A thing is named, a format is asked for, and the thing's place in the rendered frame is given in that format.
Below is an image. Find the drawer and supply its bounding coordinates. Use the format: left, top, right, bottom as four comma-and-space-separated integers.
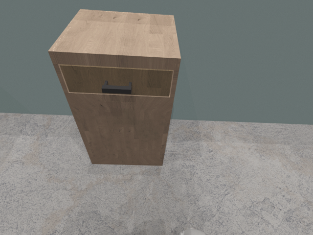
60, 64, 173, 96

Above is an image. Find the handle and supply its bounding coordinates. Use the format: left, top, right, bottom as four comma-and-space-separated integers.
102, 81, 132, 94

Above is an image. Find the cabinet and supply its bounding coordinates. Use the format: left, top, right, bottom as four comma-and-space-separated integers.
48, 9, 181, 166

